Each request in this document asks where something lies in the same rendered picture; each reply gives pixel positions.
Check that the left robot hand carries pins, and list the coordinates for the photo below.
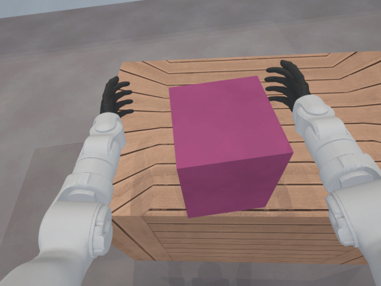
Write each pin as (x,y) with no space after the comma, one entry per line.
(109,98)

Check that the carton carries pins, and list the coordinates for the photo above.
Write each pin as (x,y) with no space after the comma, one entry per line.
(230,148)

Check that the right robot forearm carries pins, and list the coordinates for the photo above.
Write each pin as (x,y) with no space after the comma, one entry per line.
(337,155)

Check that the right robot upper arm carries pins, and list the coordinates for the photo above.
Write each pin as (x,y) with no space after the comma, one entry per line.
(355,215)

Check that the right robot hand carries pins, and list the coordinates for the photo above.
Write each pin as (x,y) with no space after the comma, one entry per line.
(294,81)

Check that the left robot forearm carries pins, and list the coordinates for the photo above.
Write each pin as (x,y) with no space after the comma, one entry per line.
(96,166)

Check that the left robot upper arm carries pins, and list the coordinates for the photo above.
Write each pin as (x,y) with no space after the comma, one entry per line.
(74,233)

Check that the pedestal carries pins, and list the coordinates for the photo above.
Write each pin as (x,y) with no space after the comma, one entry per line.
(149,216)

